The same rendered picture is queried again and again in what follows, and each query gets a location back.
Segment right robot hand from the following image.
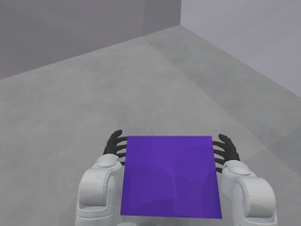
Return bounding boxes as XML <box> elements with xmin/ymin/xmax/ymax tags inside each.
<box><xmin>213</xmin><ymin>134</ymin><xmax>241</xmax><ymax>173</ymax></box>

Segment carton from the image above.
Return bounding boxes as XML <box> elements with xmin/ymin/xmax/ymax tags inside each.
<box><xmin>120</xmin><ymin>136</ymin><xmax>222</xmax><ymax>219</ymax></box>

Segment right robot forearm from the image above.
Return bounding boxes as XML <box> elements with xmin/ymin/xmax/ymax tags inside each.
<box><xmin>220</xmin><ymin>160</ymin><xmax>277</xmax><ymax>226</ymax></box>

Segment left robot forearm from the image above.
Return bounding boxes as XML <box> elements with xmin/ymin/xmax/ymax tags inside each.
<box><xmin>75</xmin><ymin>153</ymin><xmax>122</xmax><ymax>226</ymax></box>

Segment left robot hand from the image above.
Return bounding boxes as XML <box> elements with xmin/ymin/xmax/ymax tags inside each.
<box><xmin>103</xmin><ymin>129</ymin><xmax>128</xmax><ymax>166</ymax></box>

